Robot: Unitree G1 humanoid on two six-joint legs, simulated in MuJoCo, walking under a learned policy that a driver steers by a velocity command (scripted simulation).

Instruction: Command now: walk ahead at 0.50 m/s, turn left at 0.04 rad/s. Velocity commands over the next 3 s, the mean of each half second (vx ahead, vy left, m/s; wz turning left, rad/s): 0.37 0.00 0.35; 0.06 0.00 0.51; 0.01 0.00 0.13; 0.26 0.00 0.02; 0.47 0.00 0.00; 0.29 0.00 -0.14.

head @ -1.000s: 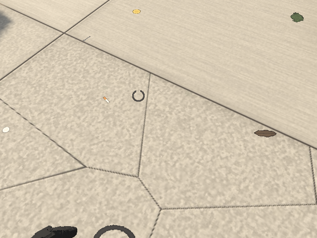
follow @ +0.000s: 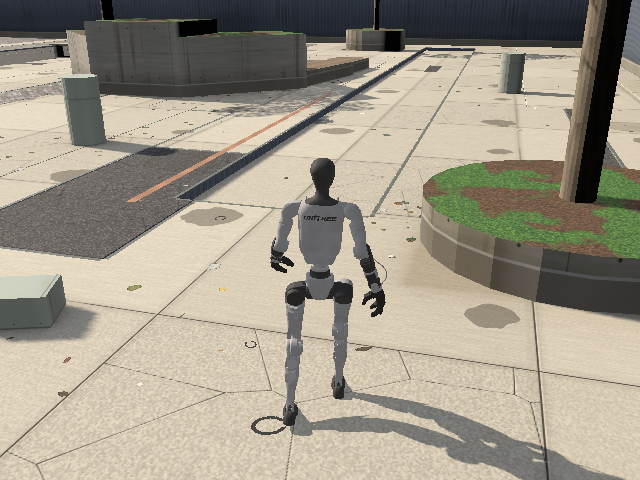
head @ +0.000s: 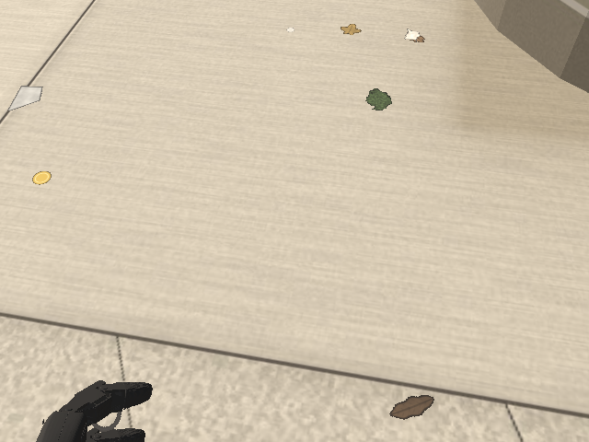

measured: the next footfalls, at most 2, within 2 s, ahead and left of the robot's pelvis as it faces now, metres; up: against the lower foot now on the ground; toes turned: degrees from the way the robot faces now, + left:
left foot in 0.48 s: +0.37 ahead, +0.13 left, +0.00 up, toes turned +13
right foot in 0.94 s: +0.43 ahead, -0.08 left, +0.00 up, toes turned +32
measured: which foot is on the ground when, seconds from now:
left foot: up 0.00-0.46, down 0.48-0.94, up 0.96-1.00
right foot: down 0.00-0.46, up 0.48-0.92, down 0.94-1.00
